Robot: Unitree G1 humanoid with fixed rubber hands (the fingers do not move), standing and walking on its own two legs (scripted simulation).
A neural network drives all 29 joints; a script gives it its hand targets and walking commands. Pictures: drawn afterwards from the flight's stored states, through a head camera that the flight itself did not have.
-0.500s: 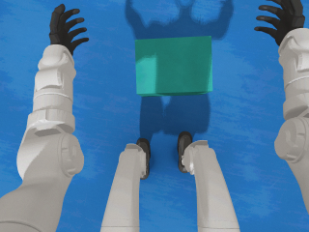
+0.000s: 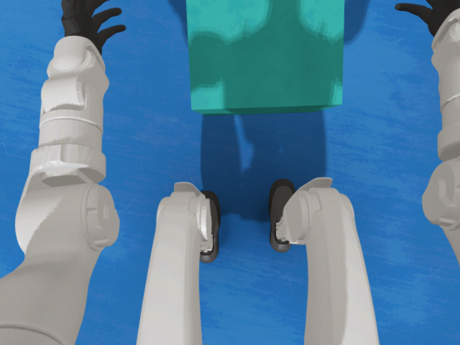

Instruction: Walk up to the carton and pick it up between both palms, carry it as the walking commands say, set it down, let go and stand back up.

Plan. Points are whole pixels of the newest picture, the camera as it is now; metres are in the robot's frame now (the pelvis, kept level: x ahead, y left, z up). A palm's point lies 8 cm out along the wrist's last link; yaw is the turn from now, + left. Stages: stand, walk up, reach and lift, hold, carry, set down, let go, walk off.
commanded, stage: reach and lift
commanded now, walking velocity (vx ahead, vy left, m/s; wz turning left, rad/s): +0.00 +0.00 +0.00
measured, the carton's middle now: (261, 64) +0.54 -0.05 -0.39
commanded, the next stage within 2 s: none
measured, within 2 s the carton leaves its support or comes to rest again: neither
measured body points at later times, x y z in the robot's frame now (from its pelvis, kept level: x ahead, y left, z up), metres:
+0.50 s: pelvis -0.01 +0.01 -0.11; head +0.35 -0.02 +0.15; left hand +0.54 +0.20 -0.27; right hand +0.53 -0.27 -0.27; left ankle +0.09 +0.12 -0.46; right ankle +0.11 -0.10 -0.46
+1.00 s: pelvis -0.02 +0.01 -0.15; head +0.35 -0.01 +0.09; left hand +0.54 +0.20 -0.32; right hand +0.53 -0.26 -0.33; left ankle +0.09 +0.12 -0.46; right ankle +0.11 -0.10 -0.46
